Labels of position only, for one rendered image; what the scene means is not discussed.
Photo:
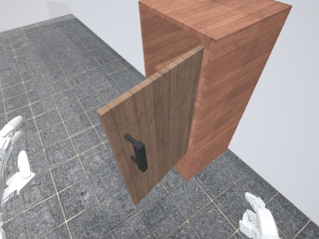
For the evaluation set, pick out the right robot hand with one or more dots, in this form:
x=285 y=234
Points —
x=261 y=223

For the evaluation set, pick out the cupboard door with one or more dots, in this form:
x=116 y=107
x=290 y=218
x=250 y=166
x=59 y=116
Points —
x=158 y=112

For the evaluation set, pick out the left robot hand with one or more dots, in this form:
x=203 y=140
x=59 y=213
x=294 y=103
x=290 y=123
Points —
x=9 y=138

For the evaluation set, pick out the handle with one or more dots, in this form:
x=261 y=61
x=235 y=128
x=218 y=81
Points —
x=140 y=152

